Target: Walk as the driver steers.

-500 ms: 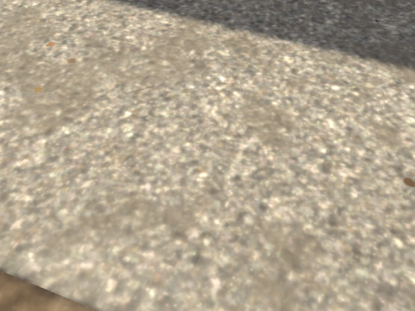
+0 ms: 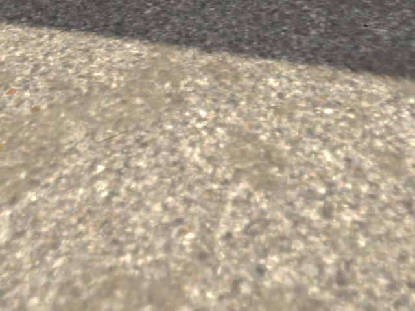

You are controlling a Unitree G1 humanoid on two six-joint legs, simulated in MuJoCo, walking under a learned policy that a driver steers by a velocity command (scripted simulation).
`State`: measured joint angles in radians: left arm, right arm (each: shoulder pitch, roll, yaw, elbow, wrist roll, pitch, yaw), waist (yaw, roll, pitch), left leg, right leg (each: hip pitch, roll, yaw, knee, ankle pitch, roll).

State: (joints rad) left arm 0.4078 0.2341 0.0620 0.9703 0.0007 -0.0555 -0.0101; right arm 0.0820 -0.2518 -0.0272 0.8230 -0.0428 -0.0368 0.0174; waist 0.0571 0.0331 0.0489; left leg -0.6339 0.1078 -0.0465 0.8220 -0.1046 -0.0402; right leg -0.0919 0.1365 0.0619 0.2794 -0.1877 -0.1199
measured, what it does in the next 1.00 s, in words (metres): walks ahead, turning right: left foot, then right foot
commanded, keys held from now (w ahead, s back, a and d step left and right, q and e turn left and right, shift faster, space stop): w+e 1.00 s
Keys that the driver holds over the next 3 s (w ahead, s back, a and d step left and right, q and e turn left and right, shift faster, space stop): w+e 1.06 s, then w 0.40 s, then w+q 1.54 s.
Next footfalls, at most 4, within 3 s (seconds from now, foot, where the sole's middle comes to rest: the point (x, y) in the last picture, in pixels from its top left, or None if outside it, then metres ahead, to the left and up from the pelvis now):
0.20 left None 0.30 0.13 -0.78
0.74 right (284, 307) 0.49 -0.15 -0.78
1.28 left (296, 210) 0.85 -0.22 -0.78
1.78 right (381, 197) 0.91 -0.54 -0.78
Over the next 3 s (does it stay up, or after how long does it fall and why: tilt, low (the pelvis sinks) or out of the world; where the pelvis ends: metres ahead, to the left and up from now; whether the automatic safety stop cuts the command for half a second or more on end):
stays up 1.44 -0.60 -0.01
